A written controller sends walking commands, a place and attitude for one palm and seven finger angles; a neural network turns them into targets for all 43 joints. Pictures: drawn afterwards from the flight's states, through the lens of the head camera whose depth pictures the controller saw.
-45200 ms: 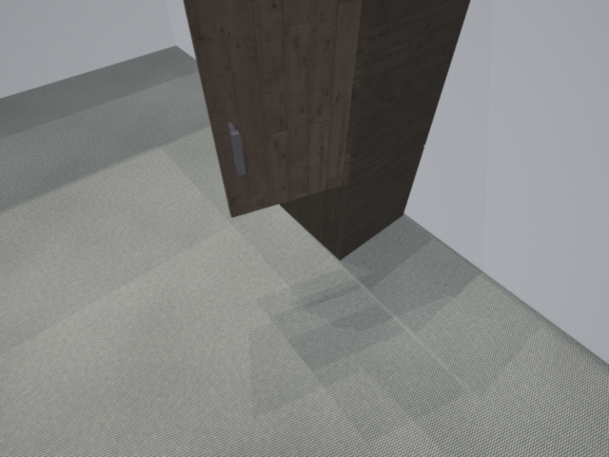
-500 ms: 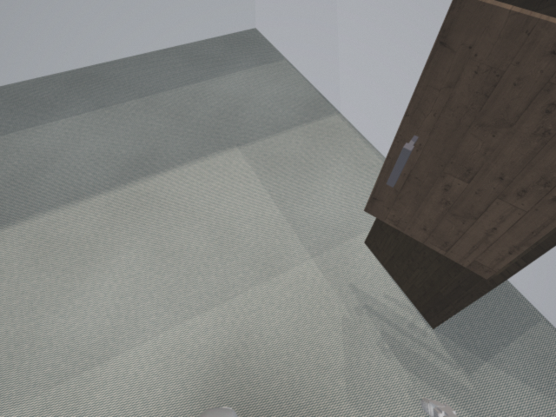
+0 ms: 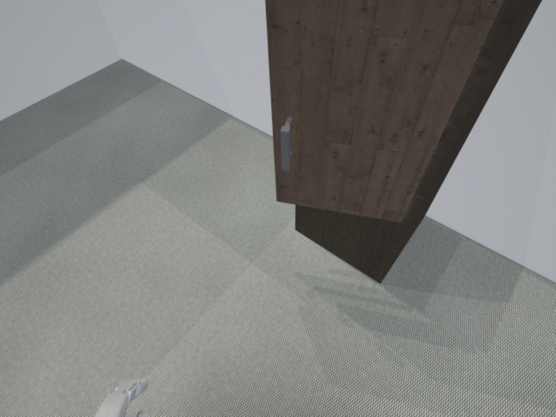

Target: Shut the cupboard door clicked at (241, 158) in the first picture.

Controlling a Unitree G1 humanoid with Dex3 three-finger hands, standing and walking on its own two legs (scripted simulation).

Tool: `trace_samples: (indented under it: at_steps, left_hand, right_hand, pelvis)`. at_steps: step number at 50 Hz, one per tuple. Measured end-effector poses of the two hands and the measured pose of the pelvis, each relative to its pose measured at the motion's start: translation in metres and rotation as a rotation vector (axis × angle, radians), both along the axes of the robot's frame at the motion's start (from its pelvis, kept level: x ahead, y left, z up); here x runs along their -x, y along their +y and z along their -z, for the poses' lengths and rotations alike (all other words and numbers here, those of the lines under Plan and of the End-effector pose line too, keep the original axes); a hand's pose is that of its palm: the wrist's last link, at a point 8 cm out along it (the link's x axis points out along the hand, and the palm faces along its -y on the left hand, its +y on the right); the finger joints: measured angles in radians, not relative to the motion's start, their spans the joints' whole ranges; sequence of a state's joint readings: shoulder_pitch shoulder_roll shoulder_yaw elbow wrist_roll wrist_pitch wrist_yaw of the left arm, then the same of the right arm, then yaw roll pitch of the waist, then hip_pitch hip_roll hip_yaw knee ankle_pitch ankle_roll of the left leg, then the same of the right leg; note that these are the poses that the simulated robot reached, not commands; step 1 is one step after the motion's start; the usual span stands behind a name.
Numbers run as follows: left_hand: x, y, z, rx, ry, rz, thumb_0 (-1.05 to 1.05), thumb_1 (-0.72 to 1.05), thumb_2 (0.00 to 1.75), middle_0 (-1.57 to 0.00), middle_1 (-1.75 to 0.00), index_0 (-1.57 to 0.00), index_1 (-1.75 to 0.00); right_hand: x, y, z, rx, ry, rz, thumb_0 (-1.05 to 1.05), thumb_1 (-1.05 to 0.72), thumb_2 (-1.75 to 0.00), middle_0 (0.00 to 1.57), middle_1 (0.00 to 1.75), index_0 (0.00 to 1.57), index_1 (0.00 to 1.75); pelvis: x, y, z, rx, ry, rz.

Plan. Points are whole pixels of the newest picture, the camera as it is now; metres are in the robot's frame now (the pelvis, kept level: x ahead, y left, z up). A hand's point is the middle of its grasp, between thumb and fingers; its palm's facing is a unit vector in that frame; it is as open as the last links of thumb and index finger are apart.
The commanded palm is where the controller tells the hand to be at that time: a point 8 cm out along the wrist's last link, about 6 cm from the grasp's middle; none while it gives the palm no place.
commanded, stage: turn to face it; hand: left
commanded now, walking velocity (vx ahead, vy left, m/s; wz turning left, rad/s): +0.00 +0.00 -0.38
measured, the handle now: (287, 144) +0.69 +0.01 -0.07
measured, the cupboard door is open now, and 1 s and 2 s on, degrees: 25 25 25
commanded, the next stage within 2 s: take the last steps up to it in 0.40 s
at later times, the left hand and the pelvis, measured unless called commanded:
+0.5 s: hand out of the picture +0.10 +0.21 -0.16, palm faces -0.11 -0.98 -0.17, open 7.4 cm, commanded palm none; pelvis +0.02 +0.03 +0.01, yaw -10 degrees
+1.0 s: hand (214, 410) +0.15 +0.12 -0.15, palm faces -0.21 -0.96 -0.20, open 7.4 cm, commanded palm none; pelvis +0.08 -0.05 +0.02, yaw -14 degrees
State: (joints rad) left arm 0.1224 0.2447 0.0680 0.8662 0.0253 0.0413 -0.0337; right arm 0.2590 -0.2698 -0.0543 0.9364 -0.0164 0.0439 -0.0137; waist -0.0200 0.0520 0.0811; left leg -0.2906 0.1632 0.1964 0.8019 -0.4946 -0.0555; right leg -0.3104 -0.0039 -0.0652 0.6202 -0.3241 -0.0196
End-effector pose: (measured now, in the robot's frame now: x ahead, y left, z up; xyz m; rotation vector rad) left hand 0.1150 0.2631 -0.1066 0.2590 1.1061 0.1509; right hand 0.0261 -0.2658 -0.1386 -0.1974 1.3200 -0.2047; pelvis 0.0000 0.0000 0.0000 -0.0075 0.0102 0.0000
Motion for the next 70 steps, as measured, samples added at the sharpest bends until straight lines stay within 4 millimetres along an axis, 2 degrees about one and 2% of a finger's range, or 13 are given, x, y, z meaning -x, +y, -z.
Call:
trace_samples:
  at_steps: [5, 12, 22, 28, 32, 40, 43, 46, 49, 55, 60, 64, 70]
  left_hand:
    - [-0.004, -0.023, -0.01, -0.003, 0.015, 0.035, 0.01, 0.9, 0.9, -0.2, -0.3, -0.2, -0.3]
    - [0.004, -0.038, -0.003, 0.046, 0.062, 0.052, 0.01, 0.9, 0.9, -0.2, -0.3, -0.2, -0.3]
    - [0.015, -0.011, 0.031, 0.106, 0.165, 0.038, 0.01, 0.9, 0.9, -0.2, -0.3, -0.2, -0.3]
    - [0.009, 0.001, 0.023, 0.087, 0.207, 0.069, 0.01, 0.9, 0.9, -0.2, -0.3, -0.2, -0.3]
    - [-0.001, -0.002, 0.016, 0.07, 0.215, 0.109, 0.01, 0.91, 0.9, -0.2, -0.3, -0.19, -0.3]
    - [-0.048, -0.048, 0.009, 0.048, 0.151, 0.216, 0.01, 0.91, 0.9, -0.19, -0.3, -0.19, -0.3]
    - [-0.058, -0.068, 0.008, 0.048, 0.104, 0.206, 0.01, 0.91, 0.9, -0.19, -0.3, -0.19, -0.3]
    - [-0.054, -0.082, 0.005, 0.055, 0.113, 0.18, 0.01, 0.9, 0.9, -0.2, -0.3, -0.2, -0.3]
    - [-0.045, -0.092, 0.007, 0.06, 0.177, 0.165, 0.01, 0.91, 0.9, -0.2, -0.3, -0.2, -0.3]
    - [-0.031, -0.106, 0.019, 0.089, 0.32, 0.129, 0.01, 0.91, 0.9, -0.2, -0.3, -0.2, -0.3]
    - [-0.038, -0.109, 0.037, 0.111, 0.414, 0.084, 0.01, 0.91, 0.9, -0.2, -0.3, -0.2, -0.3]
    - [-0.068, -0.11, 0.045, 0.101, 0.435, 0.099, 0.01, 0.9, 0.9, -0.2, -0.3, -0.2, -0.3]
    - [-0.149, -0.126, 0.029, 0.078, 0.292, 0.13, 0.01, 0.91, 0.9, -0.2, -0.3, -0.19, -0.3]
  right_hand:
    - [0.003, -0.011, -0.006, -0.003, 0.005, 0.051, 0.01, -0.91, -0.9, 0.2, 0.3, 0.2, 0.3]
    - [-0.01, -0.001, -0.02, -0.017, -0.054, 0.071, 0.01, -0.91, -0.9, 0.2, 0.3, 0.2, 0.3]
    - [-0.027, 0.039, -0.029, 0.022, -0.119, 0.086, 0.01, -0.91, -0.9, 0.2, 0.3, 0.2, 0.3]
    - [-0.01, 0.056, -0.036, 0.014, -0.081, 0.113, 0.01, -0.9, -0.9, 0.2, 0.3, 0.21, 0.3]
    - [0.01, 0.053, -0.033, 0.002, -0.051, 0.165, 0.01, -0.91, -0.9, 0.2, 0.3, 0.21, 0.3]
    - [0.065, 0.027, -0.01, -0.051, 0.062, 0.289, 0.0, -0.91, -0.9, 0.2, 0.3, 0.21, 0.3]
    - [0.074, 0.013, -0.002, -0.069, 0.127, 0.301, 0.01, -0.91, -0.9, 0.2, 0.3, 0.21, 0.3]
    - [0.059, -0.001, -0.008, -0.073, 0.138, 0.294, 0.01, -0.91, -0.9, 0.2, 0.3, 0.2, 0.3]
    - [0.028, -0.014, -0.015, -0.067, 0.091, 0.285, 0.01, -0.91, -0.9, 0.2, 0.3, 0.2, 0.3]
    - [-0.054, -0.028, -0.017, -0.063, -0.008, 0.242, 0.01, -0.91, -0.9, 0.2, 0.3, 0.2, 0.3]
    - [-0.132, -0.029, -0.009, -0.052, -0.089, 0.189, 0.01, -0.91, -0.9, 0.2, 0.3, 0.2, 0.3]
    - [-0.167, -0.026, -0.006, -0.044, -0.138, 0.188, 0.0, -0.91, -0.9, 0.2, 0.3, 0.2, 0.3]
    - [-0.176, -0.041, -0.012, -0.029, -0.07, 0.196, -0.01, -0.94, -0.9, 0.2, 0.3, 0.21, 0.3]
  pelvis:
    - [-0.001, -0.007, -0.011, -0.012, 0.002, 0.035]
    - [-0.007, -0.007, -0.018, -0.016, 0.008, 0.074]
    - [-0.02, 0.022, -0.009, 0.009, 0.013, 0.143]
    - [-0.023, 0.027, -0.019, 0.018, 0.012, 0.186]
    - [-0.027, 0.023, -0.022, 0.016, 0.014, 0.216]
    - [-0.041, -0.011, -0.013, -0.014, 0.006, 0.255]
    - [-0.05, -0.025, -0.009, -0.002, -0.003, 0.243]
    - [-0.064, -0.036, -0.016, -0.008, -0.005, 0.242]
    - [-0.079, -0.046, -0.02, -0.014, -0.002, 0.244]
    - [-0.116, -0.058, -0.018, -0.005, 0.002, 0.239]
    - [-0.16, -0.06, -0.004, 0.007, -0.011, 0.24]
    - [-0.185, -0.063, 0.002, -0.014, -0.024, 0.265]
    - [-0.205, -0.073, -0.012, -0.017, -0.02, 0.255]
